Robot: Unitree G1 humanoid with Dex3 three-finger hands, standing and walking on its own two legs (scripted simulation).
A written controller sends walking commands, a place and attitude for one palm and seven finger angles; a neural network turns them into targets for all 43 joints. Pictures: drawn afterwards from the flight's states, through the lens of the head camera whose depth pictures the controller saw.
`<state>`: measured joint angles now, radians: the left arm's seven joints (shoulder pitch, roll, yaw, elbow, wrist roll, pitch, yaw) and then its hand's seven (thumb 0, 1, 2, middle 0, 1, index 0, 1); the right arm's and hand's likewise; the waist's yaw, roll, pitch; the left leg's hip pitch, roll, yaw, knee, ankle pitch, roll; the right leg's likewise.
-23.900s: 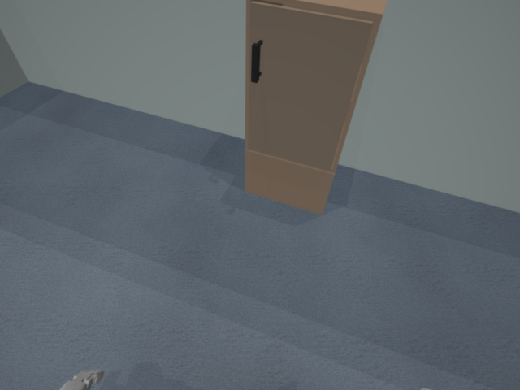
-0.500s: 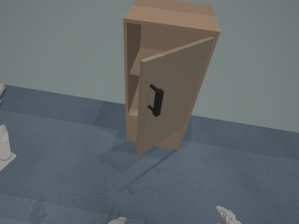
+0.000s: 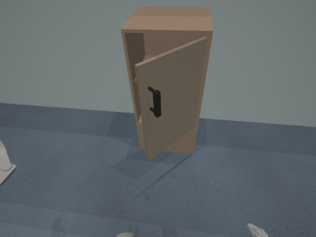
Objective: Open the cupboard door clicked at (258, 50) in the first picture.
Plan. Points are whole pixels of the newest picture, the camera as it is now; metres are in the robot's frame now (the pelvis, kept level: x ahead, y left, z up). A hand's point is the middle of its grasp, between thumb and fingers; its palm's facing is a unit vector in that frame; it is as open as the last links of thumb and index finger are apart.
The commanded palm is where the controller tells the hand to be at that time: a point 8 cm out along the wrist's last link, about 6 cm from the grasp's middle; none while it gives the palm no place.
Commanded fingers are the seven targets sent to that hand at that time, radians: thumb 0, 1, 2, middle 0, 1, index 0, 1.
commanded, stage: stop stepping back and stand still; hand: left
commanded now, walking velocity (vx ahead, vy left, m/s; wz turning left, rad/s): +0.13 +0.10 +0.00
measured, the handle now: (154, 101) +0.64 +0.07 -0.03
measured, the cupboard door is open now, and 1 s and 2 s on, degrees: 47 47 47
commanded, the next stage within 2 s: let the arm hang, fingers relaxed in 0.26 s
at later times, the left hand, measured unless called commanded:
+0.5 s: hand (54, 200) +0.21 +0.29 -0.01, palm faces +0.16 -0.86 -0.48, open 7.4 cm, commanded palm none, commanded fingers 0.00 0.90 0.90 -0.20 -0.30 -0.20 -0.30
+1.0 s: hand out of the picture -0.02 +0.26 -0.17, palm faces +0.06 -0.96 -0.26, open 7.2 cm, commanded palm none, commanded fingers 0.00 0.90 0.90 -0.20 -0.30 -0.20 -0.30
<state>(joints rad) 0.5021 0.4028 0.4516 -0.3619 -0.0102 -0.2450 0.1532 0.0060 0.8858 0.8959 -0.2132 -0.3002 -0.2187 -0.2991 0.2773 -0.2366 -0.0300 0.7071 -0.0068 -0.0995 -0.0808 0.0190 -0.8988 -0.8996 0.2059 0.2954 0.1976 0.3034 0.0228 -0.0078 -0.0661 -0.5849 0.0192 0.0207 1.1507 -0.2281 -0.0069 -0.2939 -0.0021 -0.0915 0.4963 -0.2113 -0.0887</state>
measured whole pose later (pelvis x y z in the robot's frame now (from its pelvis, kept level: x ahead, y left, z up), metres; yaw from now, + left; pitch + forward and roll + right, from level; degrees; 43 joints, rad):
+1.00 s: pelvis -0.02 +0.06 +0.00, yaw +2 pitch -2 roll +0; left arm 0.26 0.20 0.02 1.10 0.01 0.02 0.03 -0.01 0.93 0.90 -0.20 -0.30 -0.20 -0.30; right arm 0.32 -0.15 0.01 1.10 -0.02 0.02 -0.02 0.01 -0.90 -0.90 0.20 0.29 0.19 0.30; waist 0.00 0.03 0.06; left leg -0.10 -0.01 0.06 0.41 -0.27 0.03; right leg -0.22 -0.03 -0.11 0.40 -0.14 -0.02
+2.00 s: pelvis +0.00 +0.06 +0.00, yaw +1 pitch -2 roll +0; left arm 0.24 0.15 0.01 1.15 0.01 0.00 0.03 0.00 0.92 0.90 -0.20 -0.30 -0.20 -0.30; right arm 0.30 -0.13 0.01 1.14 -0.02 -0.01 -0.03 0.01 -0.90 -0.90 0.20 0.29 0.19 0.30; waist -0.01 0.01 0.06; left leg -0.07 -0.01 0.08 0.38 -0.28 0.03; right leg -0.21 -0.02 -0.10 0.41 -0.17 -0.02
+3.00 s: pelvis +0.03 +0.01 +0.00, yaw -21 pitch +2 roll +1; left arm 0.24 0.19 0.08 0.92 0.03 0.03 0.01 0.00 0.91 0.90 -0.20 -0.30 -0.20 -0.30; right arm 0.03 -0.23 -0.06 0.90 -0.01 0.06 -0.03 0.01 -0.90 -0.90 0.20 0.29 0.19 0.30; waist 0.05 0.00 0.11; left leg -0.47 0.02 -0.06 0.98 -0.39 -0.06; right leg -0.26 0.14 0.18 0.42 -0.18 -0.08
